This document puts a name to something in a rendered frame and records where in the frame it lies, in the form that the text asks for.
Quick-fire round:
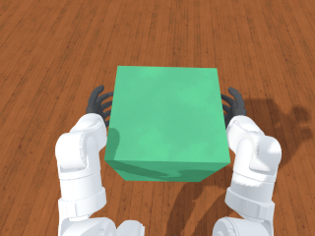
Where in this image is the left robot upper arm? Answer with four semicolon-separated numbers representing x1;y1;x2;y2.
61;217;117;236

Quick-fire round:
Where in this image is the carton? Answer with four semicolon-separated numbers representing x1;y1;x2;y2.
104;66;230;182

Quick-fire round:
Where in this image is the robot left hand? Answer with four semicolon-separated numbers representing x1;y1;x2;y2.
86;85;114;128

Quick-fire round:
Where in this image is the right robot forearm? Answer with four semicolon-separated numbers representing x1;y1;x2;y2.
224;115;282;236

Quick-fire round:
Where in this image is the right robot upper arm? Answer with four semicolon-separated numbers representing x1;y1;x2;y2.
212;216;270;236

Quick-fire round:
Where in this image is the left robot thigh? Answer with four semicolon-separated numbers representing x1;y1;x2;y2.
116;220;145;236

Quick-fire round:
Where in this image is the left robot forearm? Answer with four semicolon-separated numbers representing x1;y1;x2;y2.
55;113;107;236

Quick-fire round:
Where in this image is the robot right hand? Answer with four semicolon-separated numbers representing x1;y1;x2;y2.
220;87;247;129

